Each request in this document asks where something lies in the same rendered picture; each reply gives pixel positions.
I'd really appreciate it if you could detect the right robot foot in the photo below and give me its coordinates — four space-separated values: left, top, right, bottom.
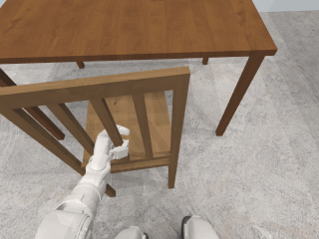
181 215 191 239

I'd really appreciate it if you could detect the left robot upper arm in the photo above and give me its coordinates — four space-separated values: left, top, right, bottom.
37 209 94 239

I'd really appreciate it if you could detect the table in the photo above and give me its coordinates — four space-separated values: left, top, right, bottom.
0 0 278 140

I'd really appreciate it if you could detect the robot left thigh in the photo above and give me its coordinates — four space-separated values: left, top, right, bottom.
115 228 147 239

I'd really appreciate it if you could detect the robot right hand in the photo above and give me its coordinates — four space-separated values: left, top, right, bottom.
251 225 271 239

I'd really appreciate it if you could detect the left robot forearm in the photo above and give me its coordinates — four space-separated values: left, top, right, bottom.
34 153 111 239

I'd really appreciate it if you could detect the chair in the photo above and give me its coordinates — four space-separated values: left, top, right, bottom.
0 66 190 197

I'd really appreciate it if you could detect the robot left hand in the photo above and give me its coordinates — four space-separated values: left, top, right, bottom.
94 124 130 160

